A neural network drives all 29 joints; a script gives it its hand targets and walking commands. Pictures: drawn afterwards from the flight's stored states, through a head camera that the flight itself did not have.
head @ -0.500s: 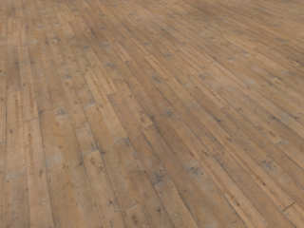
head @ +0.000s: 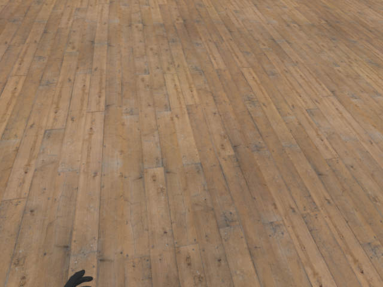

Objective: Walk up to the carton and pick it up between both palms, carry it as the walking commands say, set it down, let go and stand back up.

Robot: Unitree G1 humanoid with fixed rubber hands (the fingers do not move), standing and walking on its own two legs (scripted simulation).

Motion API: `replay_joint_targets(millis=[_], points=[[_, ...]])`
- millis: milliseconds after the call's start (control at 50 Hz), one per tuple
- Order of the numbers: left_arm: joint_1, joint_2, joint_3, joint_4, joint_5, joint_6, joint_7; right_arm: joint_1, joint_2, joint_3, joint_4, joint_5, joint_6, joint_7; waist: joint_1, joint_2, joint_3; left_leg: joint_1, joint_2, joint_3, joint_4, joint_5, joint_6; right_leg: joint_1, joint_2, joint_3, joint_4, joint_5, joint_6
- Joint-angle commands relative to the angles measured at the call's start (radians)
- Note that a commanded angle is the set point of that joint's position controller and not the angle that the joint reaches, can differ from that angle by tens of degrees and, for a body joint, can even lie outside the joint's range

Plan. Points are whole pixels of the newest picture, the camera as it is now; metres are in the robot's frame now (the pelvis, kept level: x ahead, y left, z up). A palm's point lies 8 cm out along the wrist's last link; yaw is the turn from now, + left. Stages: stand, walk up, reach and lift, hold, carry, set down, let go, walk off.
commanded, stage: walk up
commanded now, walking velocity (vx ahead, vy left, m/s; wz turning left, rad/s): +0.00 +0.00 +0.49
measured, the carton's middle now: out of the picture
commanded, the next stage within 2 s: none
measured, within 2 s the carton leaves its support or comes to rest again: neither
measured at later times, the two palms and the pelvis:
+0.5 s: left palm out of the picture +0.00 +0.22 -0.09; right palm out of the picture +0.11 -0.30 -0.13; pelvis -0.02 -0.06 +0.00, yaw +16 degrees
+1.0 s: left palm out of the picture -0.08 +0.24 -0.13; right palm out of the picture +0.16 -0.24 -0.10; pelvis -0.04 -0.04 +0.00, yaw +30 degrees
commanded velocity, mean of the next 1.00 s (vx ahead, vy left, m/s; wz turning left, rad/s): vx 0.00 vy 0.00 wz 0.50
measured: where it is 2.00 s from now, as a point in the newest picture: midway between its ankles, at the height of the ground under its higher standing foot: outside the picture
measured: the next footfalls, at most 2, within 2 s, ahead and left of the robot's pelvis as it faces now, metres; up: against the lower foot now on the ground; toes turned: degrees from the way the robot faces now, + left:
right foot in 0.26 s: +0.01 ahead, -0.14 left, +0.00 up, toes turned +7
left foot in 0.72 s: -0.06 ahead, +0.06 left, +0.00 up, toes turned +27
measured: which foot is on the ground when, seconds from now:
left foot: down 0.00-0.26, up 0.28-0.70, down 0.72-1.00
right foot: up 0.00-0.24, down 0.26-0.72, up 0.74-1.00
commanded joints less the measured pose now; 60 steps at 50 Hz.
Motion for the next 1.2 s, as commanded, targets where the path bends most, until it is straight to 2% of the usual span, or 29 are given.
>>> replay_joint_targets(millis=[0, 60, 120, 180, 200, 220, 240, 260, 280, 300, 320, 380, 440, 520, 540, 620, 660, 680, 700, 720, 740, 780, 840, 940, 1040, 1120, 1140, 1160, 1180], points=[[0.031, 0.050, 0.016, -0.038, 0.001, 0.001, 0.008, 0.079, -0.149, -0.049, -0.020, 0.004, -0.001, -0.004, -0.004, 0.159, -0.103, 0.167, 0.200, -0.276, -0.132, 0.195, 0.079, -0.034, 0.012, 0.017, -0.085, -0.004, 0.003], [0.005, 0.039, 0.011, -0.033, -0.001, 0.003, 0.013, 0.079, -0.163, -0.048, -0.003, 0.003, 0.008, -0.005, -0.018, 0.168, -0.087, 0.140, 0.237, -0.375, -0.162, 0.019, 0.126, 0.002, 0.013, 0.038, -0.184, -0.057, 0.003], [0.000, 0.047, 0.010, -0.044, -0.010, -0.011, 0.014, 0.063, -0.182, -0.055, 0.000, -0.004, 0.008, -0.006, -0.018, 0.202, -0.093, 0.092, 0.230, -0.385, -0.134, 0.090, 0.130, 0.089, 0.026, 0.030, -0.266, -0.067, -0.005], [0.076, 0.044, 0.013, -0.005, -0.026, -0.019, 0.017, 0.009, -0.191, -0.063, 0.003, 0.000, 0.011, -0.004, 0.016, 0.168, -0.085, 0.023, 0.184, -0.395, -0.129, 0.081, 0.099, 0.236, 0.075, 0.000, -0.452, -0.026, -0.016], [0.126, 0.044, 0.014, 0.021, -0.028, -0.027, 0.024, -0.011, -0.182, -0.066, 0.001, 0.003, 0.013, -0.007, 0.037, 0.165, -0.065, -0.061, 0.145, -0.362, -0.113, -0.003, 0.054, 0.332, 0.065, -0.010, -0.570, 0.055, -0.025], [0.184, 0.066, 0.020, 0.035, -0.025, -0.035, 0.029, -0.023, -0.155, -0.060, -0.009, 0.011, 0.015, -0.012, 0.050, 0.132, -0.078, -0.122, 0.106, -0.332, -0.063, -0.066, 0.006, 0.430, 0.023, 0.004, -0.681, 0.082, -0.039], [0.203, 0.128, 0.022, 0.038, -0.019, -0.043, 0.035, -0.002, -0.108, -0.053, -0.007, 0.020, 0.010, -0.014, 0.051, -0.018, -0.103, -0.231, 0.039, -0.250, 0.099, -0.242, -0.044, 0.527, -0.145, 0.147, -0.800, -0.016, -0.080], [0.149, 0.208, 0.024, -0.012, -0.016, -0.045, 0.028, 0.037, -0.047, -0.056, -0.031, 0.015, 0.008, -0.022, 0.024, -0.244, -0.134, -0.317, -0.059, -0.057, 0.390, -0.410, -0.089, 0.499, -0.440, 0.403, -0.860, -0.113, -0.158], [0.113, 0.206, 0.037, -0.003, 0.000, -0.042, 0.024, -0.034, -0.114, -0.053, -0.037, -0.022, 0.013, -0.022, 0.045, -0.190, -0.009, -0.345, 0.004, -0.034, 0.491, -0.348, -0.109, 0.276, -0.471, 0.396, -0.909, -0.045, -0.239], [0.056, 0.165, 0.029, -0.015, -0.005, -0.053, 0.024, -0.020, -0.140, -0.066, -0.006, -0.046, 0.016, -0.015, 0.017, -0.075, 0.023, -0.259, -0.002, -0.081, 0.591, -0.265, -0.113, 0.216, -0.372, 0.303, -0.883, 0.106, -0.230], [0.000, 0.122, 0.009, -0.026, -0.006, -0.062, 0.024, 0.033, -0.133, -0.073, 0.019, -0.039, 0.019, -0.002, -0.025, -0.069, 0.047, -0.228, -0.002, -0.081, 0.667, -0.209, -0.113, 0.189, -0.277, 0.183, -0.845, 0.199, -0.197], [0.032, 0.086, 0.000, -0.051, -0.011, -0.066, 0.028, 0.061, -0.104, -0.059, 0.032, -0.009, 0.037, 0.022, -0.018, -0.143, -0.039, -0.232, -0.013, -0.034, 0.726, -0.148, -0.128, 0.322, -0.200, 0.029, -0.774, 0.379, -0.170], [0.130, 0.101, 0.010, -0.047, -0.006, -0.068, 0.030, -0.048, -0.087, -0.042, 0.009, -0.007, 0.054, 0.028, 0.045, -0.143, 0.003, -0.313, -0.001, 0.007, 0.603, -0.143, -0.173, 0.413, -0.237, 0.026, -0.765, 0.409, -0.184], [0.215, 0.130, 0.022, -0.040, -0.002, -0.076, 0.021, -0.129, -0.071, -0.027, -0.020, -0.015, 0.054, 0.030, 0.085, -0.177, -0.059, -0.210, 0.024, 0.071, 0.422, -0.224, -0.175, 0.452, -0.281, -0.033, -0.704, 0.588, -0.223], [0.201, 0.127, 0.023, -0.028, 0.000, -0.073, 0.020, -0.122, -0.070, -0.025, -0.023, -0.007, 0.055, 0.038, 0.067, -0.192, -0.053, -0.171, 0.024, 0.087, 0.389, -0.227, -0.176, 0.430, -0.262, -0.062, -0.687, 0.602, -0.216], [0.251, 0.171, 0.043, -0.014, 0.005, -0.057, 0.007, -0.138, -0.062, -0.016, -0.024, -0.002, 0.046, 0.039, 0.072, -0.191, -0.093, -0.051, 0.006, 0.140, 0.197, -0.262, -0.114, 0.459, -0.304, -0.049, -0.594, 0.853, -0.206], [0.233, 0.167, 0.044, -0.004, -0.004, -0.051, 0.002, -0.081, -0.069, -0.018, -0.008, -0.003, 0.039, 0.032, 0.028, -0.148, -0.116, 0.102, 0.001, 0.152, -0.029, -0.075, -0.084, 0.396, -0.271, -0.101, -0.500, 0.766, -0.152], [0.249, 0.145, 0.038, -0.016, -0.007, -0.051, -0.004, -0.046, -0.107, -0.030, -0.006, -0.003, 0.029, 0.023, -0.003, -0.052, -0.121, 0.223, 0.059, 0.073, -0.124, 0.057, -0.049, 0.281, -0.240, -0.139, -0.403, 0.594, -0.097], [0.224, 0.094, 0.021, -0.057, 0.010, -0.044, -0.011, 0.008, -0.203, -0.058, 0.004, -0.001, 0.022, 0.015, -0.034, 0.126, -0.109, 0.385, 0.283, -0.196, -0.127, 0.357, 0.020, 0.007, -0.163, -0.173, -0.222, 0.116, -0.028], [0.150, 0.061, -0.001, -0.103, 0.022, -0.035, -0.002, 0.062, -0.274, -0.071, 0.028, -0.008, 0.016, 0.007, -0.035, 0.224, -0.106, 0.451, 0.448, -0.318, -0.018, 0.859, 0.131, -0.156, -0.074, -0.128, -0.082, -0.275, -0.010], [0.077, 0.085, -0.004, -0.128, 0.008, -0.024, 0.006, 0.153, -0.241, -0.072, 0.059, -0.001, 0.008, -0.001, -0.088, 0.214, -0.144, 0.420, 0.463, -0.318, -0.002, 0.933, 0.223, -0.156, -0.070, -0.038, 0.037, -0.286, -0.004], [0.106, 0.117, 0.003, -0.078, -0.010, -0.023, 0.000, 0.004, -0.181, -0.058, 0.028, -0.009, 0.014, -0.004, -0.024, 0.132, -0.093, 0.325, 0.337, -0.191, -0.042, 0.668, 0.144, -0.131, -0.081, -0.003, 0.056, -0.112, -0.007], [0.176, 0.109, 0.008, -0.047, -0.010, -0.007, -0.008, -0.082, -0.175, -0.052, 0.010, -0.007, 0.005, -0.001, 0.038, 0.175, -0.078, 0.215, 0.228, -0.118, -0.085, 0.601, 0.082, -0.052, -0.051, -0.017, 0.070, 0.024, -0.007], [0.073, 0.104, 0.007, -0.066, -0.019, 0.002, -0.005, -0.024, -0.187, -0.065, 0.028, -0.002, 0.005, -0.007, 0.013, 0.177, -0.090, 0.222, 0.222, -0.199, -0.107, 0.343, 0.087, -0.019, -0.010, 0.003, -0.085, 0.003, 0.003], [0.025, 0.072, -0.020, -0.072, -0.024, -0.017, 0.012, -0.004, -0.200, -0.076, 0.039, -0.003, 0.004, -0.006, 0.002, 0.214, -0.076, 0.168, 0.231, -0.255, -0.071, 0.405, 0.102, 0.092, 0.013, -0.019, -0.276, -0.020, 0.009], [0.138, 0.085, 0.000, -0.040, -0.041, -0.037, 0.017, -0.068, -0.197, -0.093, 0.022, -0.002, 0.018, 0.001, 0.057, 0.185, -0.083, 0.048, 0.186, -0.293, -0.018, 0.356, 0.035, 0.340, 0.029, -0.043, -0.586, 0.099, -0.004], [0.173, 0.102, 0.001, -0.031, -0.036, -0.049, 0.023, -0.055, -0.196, -0.091, 0.017, 0.011, 0.014, -0.001, 0.066, 0.143, -0.105, -0.018, 0.152, -0.272, 0.045, 0.271, -0.014, 0.469, -0.024, -0.018, -0.702, 0.168, -0.005], [0.198, 0.166, 0.015, -0.023, -0.024, -0.062, 0.025, -0.032, -0.133, -0.086, 0.011, 0.022, 0.010, 0.002, 0.056, -0.083, -0.119, -0.150, 0.073, -0.169, 0.207, -0.065, -0.069, 0.580, -0.230, 0.171, -0.799, 0.140, -0.049], [0.147, 0.243, 0.035, -0.044, 0.002, -0.058, 0.023, 0.008, -0.068, -0.074, -0.004, 0.021, 0.017, -0.002, 0.044, -0.219, -0.124, -0.279, -0.033, -0.044, 0.413, -0.401, -0.097, 0.569, -0.458, 0.338, -0.796, 0.283, -0.144]])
